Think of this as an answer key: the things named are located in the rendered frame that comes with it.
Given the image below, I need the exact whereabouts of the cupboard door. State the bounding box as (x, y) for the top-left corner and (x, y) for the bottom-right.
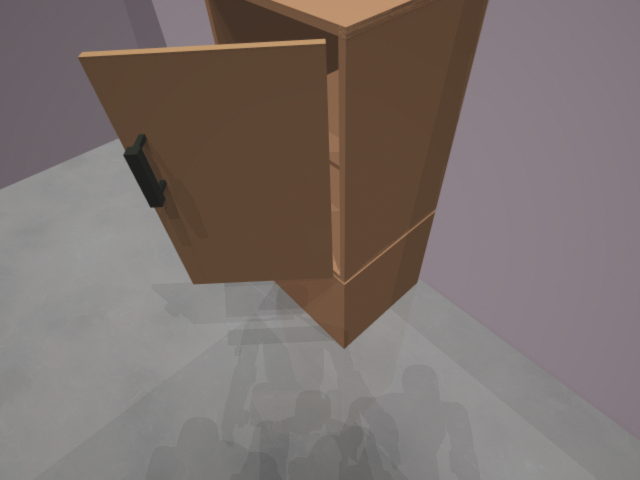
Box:
(78, 39), (333, 284)

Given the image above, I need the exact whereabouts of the handle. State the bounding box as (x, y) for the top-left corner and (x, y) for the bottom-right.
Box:
(123, 134), (167, 208)

